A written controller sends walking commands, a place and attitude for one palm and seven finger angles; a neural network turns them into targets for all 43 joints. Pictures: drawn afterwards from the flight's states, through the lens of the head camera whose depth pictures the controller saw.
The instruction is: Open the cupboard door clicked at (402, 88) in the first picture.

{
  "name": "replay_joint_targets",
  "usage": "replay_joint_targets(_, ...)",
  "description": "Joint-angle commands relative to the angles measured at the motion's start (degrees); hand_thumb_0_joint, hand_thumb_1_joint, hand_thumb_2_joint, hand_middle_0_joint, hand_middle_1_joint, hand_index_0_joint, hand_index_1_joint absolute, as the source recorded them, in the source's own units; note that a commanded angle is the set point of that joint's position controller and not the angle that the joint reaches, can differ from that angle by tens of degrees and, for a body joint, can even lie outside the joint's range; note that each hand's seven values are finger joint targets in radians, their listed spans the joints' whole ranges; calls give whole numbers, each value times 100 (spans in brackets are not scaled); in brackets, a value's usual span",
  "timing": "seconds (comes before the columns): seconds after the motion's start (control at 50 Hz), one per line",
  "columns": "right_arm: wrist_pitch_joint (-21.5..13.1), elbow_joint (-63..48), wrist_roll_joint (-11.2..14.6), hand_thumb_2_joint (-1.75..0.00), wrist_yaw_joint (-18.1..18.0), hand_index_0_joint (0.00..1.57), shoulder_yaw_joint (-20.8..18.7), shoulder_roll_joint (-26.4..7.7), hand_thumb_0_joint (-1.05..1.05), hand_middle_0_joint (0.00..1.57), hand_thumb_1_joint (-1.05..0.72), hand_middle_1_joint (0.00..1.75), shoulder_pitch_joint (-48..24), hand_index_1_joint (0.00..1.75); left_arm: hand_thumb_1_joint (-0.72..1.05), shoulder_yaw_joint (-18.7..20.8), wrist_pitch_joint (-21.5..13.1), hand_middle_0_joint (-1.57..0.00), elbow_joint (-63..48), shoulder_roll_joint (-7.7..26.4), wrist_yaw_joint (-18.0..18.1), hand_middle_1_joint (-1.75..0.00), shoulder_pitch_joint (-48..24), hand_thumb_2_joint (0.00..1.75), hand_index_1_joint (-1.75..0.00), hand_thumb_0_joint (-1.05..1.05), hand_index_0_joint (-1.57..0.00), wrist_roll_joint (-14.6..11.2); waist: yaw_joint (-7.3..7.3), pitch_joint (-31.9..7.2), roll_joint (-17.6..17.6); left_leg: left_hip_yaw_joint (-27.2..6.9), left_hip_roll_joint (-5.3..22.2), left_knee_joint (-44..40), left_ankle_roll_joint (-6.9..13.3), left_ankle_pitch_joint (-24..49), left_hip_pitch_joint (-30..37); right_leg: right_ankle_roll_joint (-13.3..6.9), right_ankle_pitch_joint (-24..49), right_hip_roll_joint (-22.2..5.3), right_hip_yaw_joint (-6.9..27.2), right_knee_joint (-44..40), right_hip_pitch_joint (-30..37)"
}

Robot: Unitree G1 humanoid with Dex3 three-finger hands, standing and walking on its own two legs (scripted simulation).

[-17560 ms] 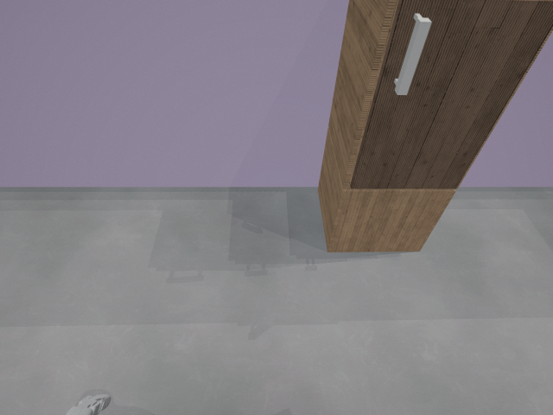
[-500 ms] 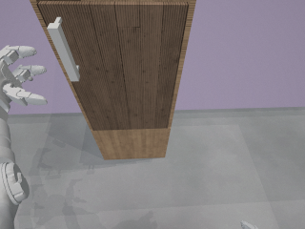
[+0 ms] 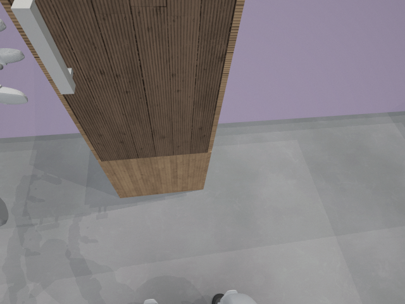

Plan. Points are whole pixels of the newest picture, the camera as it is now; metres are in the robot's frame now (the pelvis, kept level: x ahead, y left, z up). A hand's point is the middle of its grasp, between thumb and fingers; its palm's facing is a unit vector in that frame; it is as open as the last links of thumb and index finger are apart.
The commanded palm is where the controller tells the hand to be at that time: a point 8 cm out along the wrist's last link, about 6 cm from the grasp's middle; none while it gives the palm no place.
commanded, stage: move the hooked fingers beside the handle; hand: left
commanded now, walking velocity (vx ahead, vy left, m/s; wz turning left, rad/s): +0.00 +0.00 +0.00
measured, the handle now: (51, 46) +0.56 +0.24 +0.15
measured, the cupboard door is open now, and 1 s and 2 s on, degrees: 0 0 0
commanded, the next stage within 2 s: slide the fingers in behind the handle in 1.22 s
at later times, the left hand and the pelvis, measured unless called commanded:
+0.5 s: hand out of the picture +0.51 +0.32 +0.16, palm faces +0.10 -1.00 -0.01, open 14.0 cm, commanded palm +0.48 +0.35 +0.15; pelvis +0.02 +0.00 +0.00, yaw -1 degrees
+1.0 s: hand (3, 64) +0.50 +0.30 +0.16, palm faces +0.07 -1.00 -0.01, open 14.0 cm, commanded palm +0.48 +0.35 +0.15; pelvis +0.00 +0.00 -0.01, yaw +0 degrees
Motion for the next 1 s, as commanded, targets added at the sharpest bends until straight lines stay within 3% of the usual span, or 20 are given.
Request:
replay_joint_targets(0.0,-44,-292,-1,-90,-103,20,-403,-1093,0,20,-90,30,874,30,-50,156,-396,-30,-1144,1988,-46,-120,-2915,30,-120,0,-30,-104,-70,-2331,1025,-289,-145,-305,122,2399,1514,-162,1801,206,-32,-151,721)
replay_joint_targets(0.02,-32,-284,-17,-90,-106,20,-398,-1089,0,20,-90,30,918,30,-50,87,-403,-30,-1092,1924,-53,-120,-2964,30,-120,0,-30,-76,-100,-2362,1096,-296,-143,-273,123,2516,1577,-177,1815,223,-36,-132,639)
replay_joint_targets(0.06,17,-236,-16,-90,-106,20,-377,-1114,0,20,-90,30,986,30,-50,132,-343,-30,-851,2165,-27,-120,-3063,30,-120,0,-30,40,-152,-2234,1137,-330,-129,-259,117,2328,1428,-153,1632,212,-37,-163,500)
replay_joint_targets(0.08,33,-255,-16,-90,-96,20,-372,-1099,0,20,-90,30,1020,30,-50,26,-306,-30,-769,2021,-28,-120,-2986,30,-120,0,-30,65,-172,-2224,1050,-328,-127,-259,127,2318,1397,-157,1620,217,-55,-156,483)
replay_joint_targets(0.12,52,-291,-53,-90,-85,20,-377,-1089,0,20,-90,30,1084,30,-50,39,-310,-30,-840,1945,-62,-120,-2831,30,-120,0,-30,34,-105,-2480,1196,-328,-117,-211,97,2701,1578,-183,1837,238,-72,-93,549)
replay_joint_targets(0.18,153,-355,-61,-90,-45,20,-394,-1106,0,20,-90,30,1140,30,-50,349,-311,-30,-949,2274,-99,-120,-2601,30,-120,0,-30,-5,11,-2790,1023,-300,-100,-129,101,2993,1579,-154,2149,247,-64,-26,766)
replay_joint_targets(0.22,203,-397,-60,-90,-13,20,-399,-1085,0,20,-90,30,1147,30,-50,320,-302,-30,-969,2145,-129,-120,-2535,30,-120,0,-30,-55,19,-2755,1076,-275,-107,-110,103,3165,1566,-176,2307,268,-81,1,796)
replay_joint_targets(0.3,318,-494,-47,-90,45,20,-413,-1104,0,20,-90,30,1117,30,-50,641,-274,-30,-1164,2580,-91,-120,-2386,30,-120,0,-30,-20,111,-2686,1005,-196,-134,-87,160,3018,1326,-143,2474,264,-39,15,988)
replay_joint_targets(0.36,386,-590,-35,-90,95,20,-428,-1083,0,20,-90,30,1079,30,-50,847,-376,-30,-1476,2752,-68,-120,-2173,30,-120,0,-30,-43,222,-2948,1264,-183,-140,-21,143,3405,1522,-161,2739,285,-27,97,1130)
replay_joint_targets(0.46,430,-595,-7,-90,141,20,-466,-1057,0,20,-90,30,1000,30,-50,548,-374,-30,-1749,2208,-221,-120,-1970,30,-120,0,-30,-206,157,-2861,1437,-219,-90,21,111,3817,1906,-148,2716,316,-83,60,867)
replay_joint_targets(0.52,432,-538,14,-90,116,20,-460,-1074,0,20,-90,30,981,30,-50,318,-181,-30,-1316,1848,-372,-120,-1947,30,-120,0,-30,-328,3,-2390,1053,-198,-104,-1,183,3420,1666,-140,2576,321,-93,-16,696)
replay_joint_targets(0.6,390,-519,3,-90,103,20,-453,-1049,0,20,-90,30,939,30,-50,76,-97,-30,-1456,1654,-392,-120,-2176,30,-120,0,-30,-313,-30,-2403,1132,-224,-124,-23,162,3249,1658,-139,2480,280,-95,-8,629)
replay_joint_targets(0.64,367,-509,-31,-90,104,20,-473,-1032,0,20,-90,30,946,30,-50,225,-232,-30,-1814,1789,-307,-120,-2304,30,-120,0,-30,-315,30,-2809,1363,-267,-108,65,114,3659,2000,-156,2592,292,-81,54,654)
replay_joint_targets(0.68,370,-501,-28,-90,103,20,-446,-1023,0,20,-90,30,903,30,-50,301,-293,-30,-1630,1822,-222,-120,-2250,30,-120,0,-30,-344,14,-2651,999,-276,-101,55,122,3416,1761,-154,2537,297,-93,65,722)
replay_joint_targets(0.78,310,-495,-14,-90,79,20,-403,-1013,0,20,-90,30,778,30,-50,115,-262,-30,-1273,1753,-75,-120,-2546,30,-120,0,-30,-214,-72,-2226,1092,-243,-147,-31,153,2631,1363,-149,2144,247,-59,19,606)
replay_joint_targets(0.8,301,-524,-7,-90,74,20,-388,-1025,0,20,-90,30,784,30,-50,140,-253,-30,-1231,1878,-38,-120,-2504,30,-120,0,-30,-143,-36,-2228,1036,-270,-153,-63,153,2549,1275,-159,2069,241,-66,31,648)
replay_joint_targets(0.84,290,-556,-11,-90,51,20,-381,-1008,0,20,-90,30,765,30,-50,186,-311,-30,-1424,2024,13,-120,-2688,30,-120,0,-30,-66,-18,-2575,1327,-263,-162,-33,139,2697,1432,-162,2173,228,-29,80,751)
replay_joint_targets(0.92,252,-550,-18,-90,14,20,-360,-1019,0,20,-90,30,822,30,-50,143,-388,-30,-1245,1918,12,-120,-2758,30,-120,0,-30,-128,-121,-2505,943,-282,-128,-42,168,2537,1350,-156,2073,255,-45,45,732)
replay_joint_targets(0.94,253,-526,-5,-90,9,20,-353,-1039,0,20,-90,30,816,30,-50,218,-386,-30,-1171,2071,-5,-120,-2788,30,-120,0,-30,-116,-102,-2510,1054,-267,-140,-42,160,2412,1283,-142,2013,239,-24,29,733)
replay_joint_targets(0.98,252,-514,4,-90,-7,20,-334,-1065,0,20,-90,30,856,30,-50,265,-352,-30,-945,2189,-50,-120,-2782,30,-120,0,-30,-103,-110,-2427,846,-262,-151,-64,184,2183,1065,-134,1945,234,-7,20,807)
